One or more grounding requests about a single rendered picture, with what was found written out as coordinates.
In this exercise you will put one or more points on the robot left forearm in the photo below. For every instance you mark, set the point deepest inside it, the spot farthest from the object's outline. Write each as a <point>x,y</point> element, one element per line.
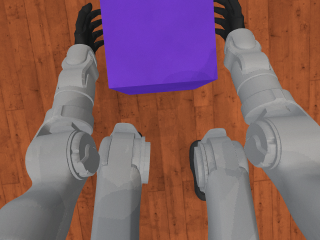
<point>74,95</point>

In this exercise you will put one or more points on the robot right thigh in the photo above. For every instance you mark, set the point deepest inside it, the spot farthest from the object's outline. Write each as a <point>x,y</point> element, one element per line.
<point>230,207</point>

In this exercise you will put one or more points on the right robot hand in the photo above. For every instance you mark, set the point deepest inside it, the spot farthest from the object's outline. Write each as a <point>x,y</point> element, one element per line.
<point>233,17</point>

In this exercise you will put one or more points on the robot right foot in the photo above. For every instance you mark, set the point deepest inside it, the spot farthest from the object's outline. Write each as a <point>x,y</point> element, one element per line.
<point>200,194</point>

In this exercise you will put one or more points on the robot right forearm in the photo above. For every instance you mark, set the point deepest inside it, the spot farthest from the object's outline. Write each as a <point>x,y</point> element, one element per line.
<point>254,79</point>

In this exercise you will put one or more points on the carton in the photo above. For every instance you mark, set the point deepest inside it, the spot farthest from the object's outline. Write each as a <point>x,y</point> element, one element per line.
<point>154,46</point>

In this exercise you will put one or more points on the left robot hand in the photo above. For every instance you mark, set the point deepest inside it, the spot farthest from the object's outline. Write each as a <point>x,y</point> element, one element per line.
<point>84,28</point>

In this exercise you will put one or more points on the left robot upper arm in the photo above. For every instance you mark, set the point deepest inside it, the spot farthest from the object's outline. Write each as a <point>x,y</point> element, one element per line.
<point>59,165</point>

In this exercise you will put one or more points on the right robot upper arm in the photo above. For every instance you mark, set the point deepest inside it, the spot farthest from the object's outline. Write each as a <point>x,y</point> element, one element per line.
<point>287,148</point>

